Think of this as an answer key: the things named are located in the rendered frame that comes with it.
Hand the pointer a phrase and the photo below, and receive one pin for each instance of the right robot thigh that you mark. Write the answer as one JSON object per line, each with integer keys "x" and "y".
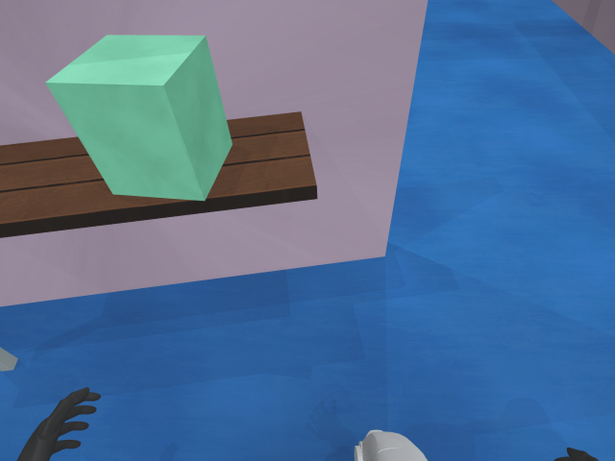
{"x": 387, "y": 446}

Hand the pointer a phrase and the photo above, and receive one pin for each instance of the carton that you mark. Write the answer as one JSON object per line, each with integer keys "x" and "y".
{"x": 149, "y": 112}

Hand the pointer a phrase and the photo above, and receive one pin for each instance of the table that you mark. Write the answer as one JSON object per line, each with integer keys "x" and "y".
{"x": 53, "y": 185}

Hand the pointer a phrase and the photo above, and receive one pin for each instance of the left robot hand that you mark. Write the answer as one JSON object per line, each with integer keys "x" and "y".
{"x": 44, "y": 440}

